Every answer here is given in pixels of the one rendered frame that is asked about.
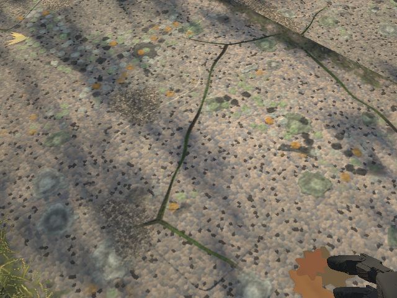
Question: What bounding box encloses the robot right hand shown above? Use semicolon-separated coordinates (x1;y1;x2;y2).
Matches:
327;253;397;298

